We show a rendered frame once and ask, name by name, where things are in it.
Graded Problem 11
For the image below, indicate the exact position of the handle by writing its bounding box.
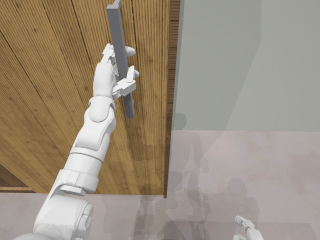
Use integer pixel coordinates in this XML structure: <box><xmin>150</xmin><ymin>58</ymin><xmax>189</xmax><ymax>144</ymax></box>
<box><xmin>106</xmin><ymin>0</ymin><xmax>135</xmax><ymax>119</ymax></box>

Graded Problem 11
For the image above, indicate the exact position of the robot right hand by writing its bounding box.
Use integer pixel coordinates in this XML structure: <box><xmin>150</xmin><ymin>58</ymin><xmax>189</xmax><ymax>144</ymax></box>
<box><xmin>233</xmin><ymin>215</ymin><xmax>264</xmax><ymax>240</ymax></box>

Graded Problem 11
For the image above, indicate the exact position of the robot left hand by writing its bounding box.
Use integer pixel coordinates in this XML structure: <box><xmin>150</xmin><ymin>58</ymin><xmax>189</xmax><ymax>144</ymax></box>
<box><xmin>93</xmin><ymin>43</ymin><xmax>139</xmax><ymax>101</ymax></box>

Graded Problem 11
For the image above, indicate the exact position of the wardrobe door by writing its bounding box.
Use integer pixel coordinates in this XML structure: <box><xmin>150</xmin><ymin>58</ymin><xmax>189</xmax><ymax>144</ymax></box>
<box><xmin>0</xmin><ymin>0</ymin><xmax>170</xmax><ymax>195</ymax></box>
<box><xmin>0</xmin><ymin>164</ymin><xmax>28</xmax><ymax>187</ymax></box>

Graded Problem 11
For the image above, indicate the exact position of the robot left forearm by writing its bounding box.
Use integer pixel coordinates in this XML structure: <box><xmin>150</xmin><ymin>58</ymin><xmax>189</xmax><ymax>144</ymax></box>
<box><xmin>33</xmin><ymin>96</ymin><xmax>117</xmax><ymax>233</ymax></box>

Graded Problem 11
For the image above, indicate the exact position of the robot left upper arm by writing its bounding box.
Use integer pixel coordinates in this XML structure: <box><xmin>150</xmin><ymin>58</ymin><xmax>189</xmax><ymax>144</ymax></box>
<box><xmin>13</xmin><ymin>194</ymin><xmax>94</xmax><ymax>240</ymax></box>

